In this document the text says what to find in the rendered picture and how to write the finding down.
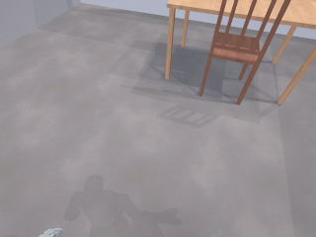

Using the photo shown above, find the chair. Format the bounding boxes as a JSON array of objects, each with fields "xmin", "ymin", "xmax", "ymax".
[{"xmin": 198, "ymin": 0, "xmax": 291, "ymax": 106}]

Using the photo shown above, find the table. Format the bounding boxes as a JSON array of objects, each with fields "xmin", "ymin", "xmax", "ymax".
[{"xmin": 165, "ymin": 0, "xmax": 316, "ymax": 105}]

